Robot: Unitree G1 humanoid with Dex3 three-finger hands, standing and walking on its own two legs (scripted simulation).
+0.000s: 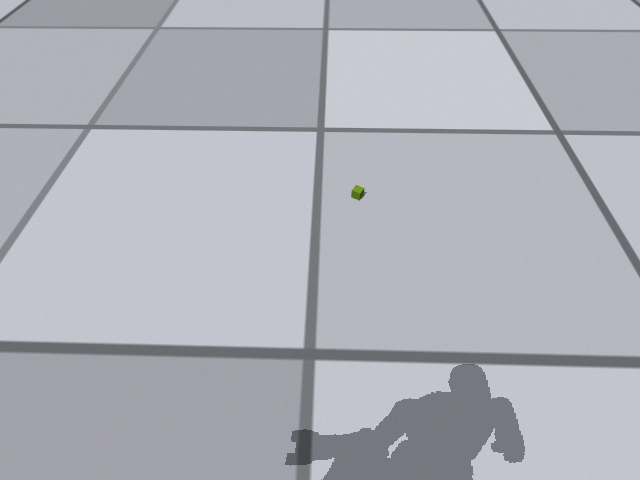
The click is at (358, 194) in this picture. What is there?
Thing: cube
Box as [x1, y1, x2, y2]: [351, 185, 363, 199]
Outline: 356,185 352,189 351,196 359,199 363,194 363,188
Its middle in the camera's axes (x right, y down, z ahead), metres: +0.16 -0.22 +1.78
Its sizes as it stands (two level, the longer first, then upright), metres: 0.042 0.042 0.042
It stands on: the floor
